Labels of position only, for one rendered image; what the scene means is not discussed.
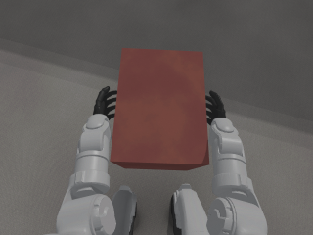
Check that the left robot thigh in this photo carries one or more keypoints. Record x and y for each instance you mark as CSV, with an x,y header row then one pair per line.
x,y
124,206

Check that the carton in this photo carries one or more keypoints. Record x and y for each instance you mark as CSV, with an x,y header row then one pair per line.
x,y
160,119

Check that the robot right forearm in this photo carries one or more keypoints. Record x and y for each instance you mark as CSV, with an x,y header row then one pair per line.
x,y
229,163

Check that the right robot foot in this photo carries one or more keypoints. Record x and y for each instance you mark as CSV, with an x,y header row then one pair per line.
x,y
176,230

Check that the robot right upper arm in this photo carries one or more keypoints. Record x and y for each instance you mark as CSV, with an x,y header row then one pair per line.
x,y
229,216

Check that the robot left hand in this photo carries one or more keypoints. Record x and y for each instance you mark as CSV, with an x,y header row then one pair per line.
x,y
101,105

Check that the robot right hand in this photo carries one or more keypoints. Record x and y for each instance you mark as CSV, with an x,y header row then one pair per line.
x,y
216,109

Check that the robot left upper arm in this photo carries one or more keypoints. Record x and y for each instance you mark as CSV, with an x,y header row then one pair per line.
x,y
90,215

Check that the robot left forearm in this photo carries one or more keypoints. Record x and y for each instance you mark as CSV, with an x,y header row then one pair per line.
x,y
90,176

